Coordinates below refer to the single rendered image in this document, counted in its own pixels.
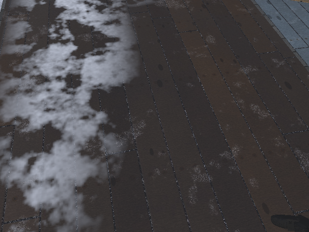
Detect robot right hand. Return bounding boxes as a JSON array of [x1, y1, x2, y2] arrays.
[[270, 215, 309, 232]]

